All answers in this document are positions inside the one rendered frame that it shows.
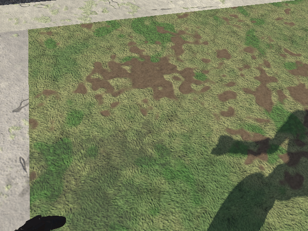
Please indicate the robot left hand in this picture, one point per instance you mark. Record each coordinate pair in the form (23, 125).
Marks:
(40, 223)

